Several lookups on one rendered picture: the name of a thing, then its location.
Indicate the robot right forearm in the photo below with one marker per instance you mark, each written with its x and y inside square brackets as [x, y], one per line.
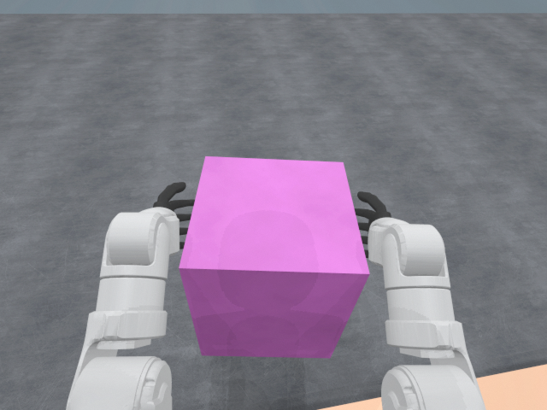
[421, 317]

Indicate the right robot hand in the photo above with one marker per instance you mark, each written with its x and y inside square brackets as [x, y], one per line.
[377, 205]

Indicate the robot left upper arm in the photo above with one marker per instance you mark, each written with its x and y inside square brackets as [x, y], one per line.
[123, 383]

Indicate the left robot hand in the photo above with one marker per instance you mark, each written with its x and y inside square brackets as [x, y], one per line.
[163, 201]

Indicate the robot left forearm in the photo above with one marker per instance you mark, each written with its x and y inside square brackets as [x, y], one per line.
[130, 299]

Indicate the carton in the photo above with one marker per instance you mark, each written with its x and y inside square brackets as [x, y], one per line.
[273, 262]

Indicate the robot right upper arm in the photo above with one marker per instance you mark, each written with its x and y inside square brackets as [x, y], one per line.
[429, 387]

